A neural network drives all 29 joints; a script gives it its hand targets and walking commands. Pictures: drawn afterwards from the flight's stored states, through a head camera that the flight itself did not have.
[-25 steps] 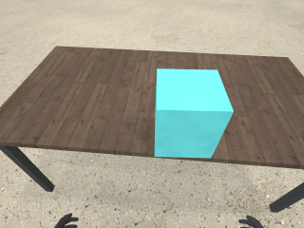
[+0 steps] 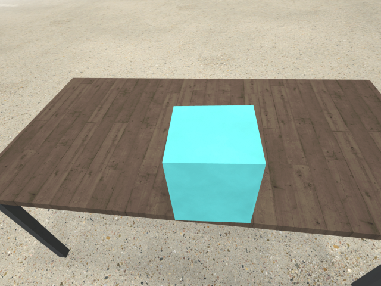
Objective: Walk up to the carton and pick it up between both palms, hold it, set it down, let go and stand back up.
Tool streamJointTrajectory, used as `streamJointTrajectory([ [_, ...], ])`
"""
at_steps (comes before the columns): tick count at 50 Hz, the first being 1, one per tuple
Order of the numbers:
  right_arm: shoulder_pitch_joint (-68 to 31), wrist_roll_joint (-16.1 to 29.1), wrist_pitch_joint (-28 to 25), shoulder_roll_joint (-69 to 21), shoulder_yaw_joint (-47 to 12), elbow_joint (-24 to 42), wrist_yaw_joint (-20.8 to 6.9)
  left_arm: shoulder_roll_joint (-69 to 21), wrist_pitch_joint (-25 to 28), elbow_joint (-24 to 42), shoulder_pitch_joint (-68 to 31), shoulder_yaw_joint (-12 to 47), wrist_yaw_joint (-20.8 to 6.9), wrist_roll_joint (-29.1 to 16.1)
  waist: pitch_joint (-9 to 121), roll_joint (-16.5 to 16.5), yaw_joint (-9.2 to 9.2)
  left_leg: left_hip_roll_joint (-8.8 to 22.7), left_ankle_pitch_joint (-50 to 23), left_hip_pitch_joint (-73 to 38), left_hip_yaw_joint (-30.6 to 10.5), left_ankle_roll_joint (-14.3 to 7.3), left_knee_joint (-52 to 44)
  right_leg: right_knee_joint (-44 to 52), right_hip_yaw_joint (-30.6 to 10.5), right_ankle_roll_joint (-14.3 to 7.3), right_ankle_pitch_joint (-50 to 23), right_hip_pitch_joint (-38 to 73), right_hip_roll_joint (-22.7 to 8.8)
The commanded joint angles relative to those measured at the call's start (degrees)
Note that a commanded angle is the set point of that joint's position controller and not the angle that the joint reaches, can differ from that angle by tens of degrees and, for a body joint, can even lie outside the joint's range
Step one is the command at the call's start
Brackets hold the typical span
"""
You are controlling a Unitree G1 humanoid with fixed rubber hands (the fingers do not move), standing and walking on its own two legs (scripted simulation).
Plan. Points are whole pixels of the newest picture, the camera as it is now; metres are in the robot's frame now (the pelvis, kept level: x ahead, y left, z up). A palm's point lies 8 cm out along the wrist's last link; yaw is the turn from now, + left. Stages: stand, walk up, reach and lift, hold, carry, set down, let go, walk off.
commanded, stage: walk up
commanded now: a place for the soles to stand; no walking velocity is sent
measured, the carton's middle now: (212, 165) +0.44 -0.02 -0.01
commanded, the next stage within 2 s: none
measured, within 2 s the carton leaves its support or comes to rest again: neither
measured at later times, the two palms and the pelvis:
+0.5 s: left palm (94, 280) +0.18 +0.25 -0.10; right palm (319, 258) +0.23 -0.26 -0.10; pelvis +0.09 +0.00 -0.01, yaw -4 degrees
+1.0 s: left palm (98, 240) +0.26 +0.27 -0.08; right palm out of the picture +0.17 -0.27 -0.09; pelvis +0.10 +0.02 +0.00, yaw -11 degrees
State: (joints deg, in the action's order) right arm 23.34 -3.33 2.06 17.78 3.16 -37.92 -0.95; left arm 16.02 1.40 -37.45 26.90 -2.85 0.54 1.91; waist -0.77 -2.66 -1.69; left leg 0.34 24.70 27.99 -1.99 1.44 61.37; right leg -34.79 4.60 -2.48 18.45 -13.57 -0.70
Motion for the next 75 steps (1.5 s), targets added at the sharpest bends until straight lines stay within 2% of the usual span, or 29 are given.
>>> streamJointTrajectory([
  [1, -1.12, 0.18, -1.31, 5.18, 1.71, 4.51, -0.80, 9.50, 1.93, 3.66, -0.11, -2.25, 0.66, 0.04, -11.10, 8.84, 0.50, 4.65, -8.50, 8.01, 0.01, 1.93, -3.49, 23.78, -19.42, -6.77, 8.87, -3.82, -13.80],
  [6, -9.83, 1.15, -1.45, 1.17, -0.50, 5.34, -0.38, 9.16, 1.71, 2.80, 4.43, -1.37, 0.63, -0.21, -4.87, 11.16, -1.26, 2.44, -12.44, 1.77, 3.68, -0.81, -15.94, 12.22, -10.36, -4.66, -30.72, 4.23, -10.65],
  [8, -11.23, 1.49, -1.37, 0.65, -0.89, 4.98, -0.06, 9.20, 1.00, 3.59, 4.36, -0.90, 0.47, -0.65, -2.87, 12.22, -1.29, 0.46, -13.24, -3.14, 5.24, -1.57, -18.56, 9.16, -9.83, -4.49, -36.34, 3.04, -10.64],
  [10, -12.19, 1.82, -1.37, 0.91, -0.88, 4.76, 0.37, 10.16, 0.14, 4.19, 4.17, -0.80, 0.36, -0.99, -2.40, 12.09, -0.81, -0.42, -14.03, -7.43, 5.60, -2.21, -22.17, 7.37, -11.05, -4.18, -37.41, 1.62, -11.37],
  [12, -11.06, 1.61, -1.86, 2.61, -0.49, 4.35, 0.72, 9.93, -0.44, 5.00, 3.54, -0.33, 0.31, -1.68, -1.60, 8.98, 1.39, 1.02, -22.01, -16.37, 3.53, -3.44, -31.42, 3.78, -11.14, -2.49, -33.02, -2.30, -11.00],
  [13, -9.17, 1.34, -2.28, 5.86, 0.59, 4.23, 0.96, 9.32, -0.09, 5.80, 3.59, 0.19, 0.27, -2.20, 1.84, 5.65, 2.80, 4.87, -27.25, -23.03, -0.67, -5.03, -31.98, -0.62, -10.43, -1.07, -29.17, -4.99, -8.96],
  [14, -7.12, 1.16, -2.48, 9.48, 1.72, 3.83, 1.30, 7.76, 0.43, 6.98, 4.49, 0.78, 0.20, -2.20, 5.78, -0.43, 3.55, 11.54, -37.13, -28.60, -8.28, -8.53, -31.31, -9.10, -8.26, 0.32, -20.65, -9.00, -5.10],
  [15, -5.99, 1.70, -2.08, 9.57, 1.48, 3.48, 1.72, 4.51, 0.02, 6.57, 7.87, 1.76, 0.42, -2.71, 10.91, -5.23, 3.85, 19.34, -44.85, -30.60, -14.74, -16.65, -31.35, -19.03, -5.19, 3.51, -3.06, -8.26, 0.17],
  [16, -7.12, 2.42, -1.69, 8.28, 1.12, 3.37, 2.07, 5.24, -1.04, 6.63, 6.39, 0.91, 0.95, -2.13, 10.57, -6.71, 4.18, 22.45, -43.51, -27.01, -18.18, -20.69, -34.22, -22.66, -6.54, 3.41, 17.25, -7.77, 1.43],
  [17, -8.52, 2.81, -1.41, 7.20, 0.95, 3.14, 2.25, 6.62, -1.63, 7.44, 3.42, 0.20, 1.17, -1.53, 7.68, -5.46, 4.32, 21.82, -36.54, -21.01, -16.70, -20.06, -36.71, -23.75, -8.99, 2.83, 22.54, -7.85, 0.24],
  [18, -11.58, 2.63, -1.08, 6.77, 0.65, 3.36, 2.47, 6.31, -1.76, 7.91, 1.95, -0.19, 1.25, -1.63, 4.38, -5.40, 3.31, 19.78, -32.70, -17.84, -12.74, -18.61, -37.04, -21.45, -9.07, 2.79, 21.76, -7.91, -0.39],
  [20, -17.76, 2.46, -0.38, 6.07, -0.02, 3.63, 2.36, 3.83, -1.03, 6.98, 5.11, 0.06, 1.29, -2.09, 1.12, -6.07, -0.29, 13.80, -32.33, -14.02, -4.80, -13.37, -33.16, -2.72, -6.33, 2.77, 9.70, -3.27, -1.53],
  [21, -20.10, 2.50, 0.04, 5.85, -0.44, 4.02, 1.88, 3.05, -0.33, 5.98, 7.42, 0.13, 1.20, -1.92, 0.96, -5.95, -1.66, 11.06, -30.03, -11.51, -1.69, -10.57, -31.00, 5.78, -4.56, 2.99, -2.20, 1.11, -0.71],
  [22, -20.20, 2.76, 0.18, 4.90, -0.97, 4.30, 1.35, 4.84, 0.23, 6.29, 6.27, -0.27, 1.09, -1.34, 0.42, -2.87, -1.34, 9.75, -26.51, -8.61, -0.55, -7.87, -28.45, 9.44, -7.70, 2.57, -9.52, 4.25, -1.84],
  [23, -18.40, 3.26, 0.09, 2.77, -1.88, 4.63, 0.73, 8.96, 0.47, 7.81, 3.34, -1.21, 1.09, -0.58, 1.00, 5.61, -0.30, 6.45, -22.36, -7.30, 1.83, -3.91, -23.54, 12.73, -17.80, 0.75, -11.78, 3.84, -7.94],
  [24, -16.46, 3.60, 0.45, 2.99, -1.44, 4.03, 0.36, 12.72, 0.23, 9.13, -2.74, -2.13, 0.90, -1.14, -2.09, 7.00, 2.12, 2.84, -11.17, -11.53, 3.69, -1.51, -25.73, 12.52, -23.46, -3.08, -12.14, -5.48, -12.88],
  [25, -16.02, 3.51, 0.61, 3.82, -1.16, 3.24, 0.48, 12.24, -0.01, 9.31, -5.82, -2.28, 0.71, -1.39, -3.07, 6.09, 2.70, 3.84, -11.20, -16.38, 2.59, -1.69, -28.13, 10.39, -22.16, -4.19, -10.25, -9.14, -11.69],
  [27, -16.79, 3.03, -0.15, 6.01, -0.74, 2.85, 0.23, 9.16, 0.40, 9.19, -4.88, -1.12, 0.59, -2.17, -1.01, 4.64, 1.59, 5.83, -21.06, -18.85, 2.61, -2.42, -29.35, 9.33, -16.00, -1.63, -17.10, -5.87, -8.20],
  [28, -16.47, 2.79, -0.55, 6.57, -0.43, 2.67, 0.08, 9.56, 0.57, 9.11, -4.17, -0.99, 0.66, -2.41, 0.28, 5.71, 1.39, 6.40, -25.56, -18.94, 3.00, -2.71, -29.38, 7.45, -14.40, -0.75, -22.39, -3.21, -7.02],
  [30, -15.08, 2.48, -1.13, 7.08, -0.25, 2.71, 0.07, 9.75, 0.58, 8.97, -3.46, -1.09, 0.56, -2.64, 3.58, 6.90, 1.16, 7.12, -29.76, -18.73, 3.32, -3.36, -29.08, 4.78, -12.89, -0.05, -29.08, 1.07, -5.94],
  [33, -14.94, 2.49, -0.95, 7.18, -0.45, 3.15, -0.03, 9.59, 0.01, 9.37, -3.89, -1.19, 0.68, -2.36, 4.63, 6.06, 0.89, 7.33, -30.76, -18.52, 4.40, -3.50, -28.69, 3.65, -13.20, -0.41, -31.45, 2.33, -5.79],
  [40, -13.43, 2.67, -0.16, 7.95, -0.33, 3.74, -0.34, 10.09, -0.64, 9.84, -6.63, -1.46, 0.87, -1.90, 3.24, 4.53, 1.77, 7.83, -26.79, -19.99, 5.07, -3.63, -29.61, 4.92, -15.60, -0.40, -20.15, -3.03, -4.85],
  [48, -12.46, 2.73, 0.00, 9.36, -0.02, 4.09, -0.34, 10.16, -0.65, 9.24, -6.70, -1.40, 0.72, -1.76, 2.30, 2.43, 2.07, 9.43, -22.45, -19.64, 5.34, -5.56, -30.96, 3.25, -16.60, -0.02, -12.69, -6.29, -2.67],
  [55, -12.73, 2.87, 0.53, 10.21, 0.16, 4.34, -0.10, 9.25, -0.73, 8.79, -5.49, -1.38, 0.71, -1.50, 0.92, 0.38, 1.93, 11.93, -10.79, -15.63, 4.92, -7.62, -34.21, -0.36, -14.44, 0.79, -5.93, -7.26, 0.20],
  [59, -12.56, 3.03, 0.91, 10.50, 0.13, 4.13, -0.06, 9.61, -0.72, 8.84, -4.67, -1.58, 0.78, -1.28, -0.31, 1.38, 1.79, 11.80, -4.03, -14.19, 5.56, -7.30, -34.55, 0.09, -15.03, 0.67, -3.64, -8.33, 0.19],
  [65, -11.73, 2.88, 0.93, 9.68, 0.07, 4.25, -0.34, 11.04, -0.56, 8.79, -5.56, -1.84, 0.76, -1.29, -2.04, 6.07, 2.45, 8.35, 0.14, -17.89, 5.71, -4.95, -32.51, 6.66, -21.48, -0.28, 2.93, -15.54, -1.45],
  [67, -10.73, 2.77, 0.65, 9.90, 0.19, 4.15, -0.29, 10.85, -0.48, 8.84, -5.59, -1.68, 0.69, -1.43, -1.82, 5.89, 2.63, 9.16, 0.82, -18.19, 4.99, -5.21, -33.76, 5.89, -20.22, 0.07, 3.20, -15.57, -0.66],
  [72, -10.17, 2.72, 0.48, 11.39, 0.55, 3.57, 0.15, 9.08, -0.67, 8.72, -2.58, -1.24, 0.54, -1.39, -1.29, 1.71, 1.69, 13.37, 6.24, -14.00, 4.09, -7.16, -39.02, -0.01, -13.45, 1.16, 1.84, -10.58, 2.05],
  [75, -10.82, 2.85, 0.76, 11.28, 0.44, 3.54, 0.13, 9.55, -0.64, 8.81, -1.96, -1.37, 0.52, -1.31, -2.54, 1.41, 1.36, 12.81, 6.92, -12.81, 5.60, -6.49, -38.17, 1.14, -14.27, 0.82, 0.94, -10.39, 1.51],
])
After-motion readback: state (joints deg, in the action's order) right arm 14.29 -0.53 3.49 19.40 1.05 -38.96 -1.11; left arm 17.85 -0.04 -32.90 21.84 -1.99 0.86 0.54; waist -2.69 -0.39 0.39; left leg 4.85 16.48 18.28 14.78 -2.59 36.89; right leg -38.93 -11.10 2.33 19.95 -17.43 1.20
